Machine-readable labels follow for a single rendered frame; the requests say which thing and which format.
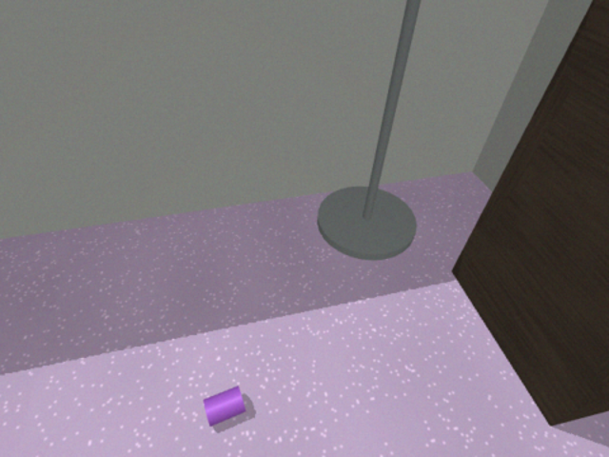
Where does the can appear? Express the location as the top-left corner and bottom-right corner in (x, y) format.
(204, 386), (246, 426)

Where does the coat stand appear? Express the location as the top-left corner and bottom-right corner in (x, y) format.
(317, 0), (421, 261)

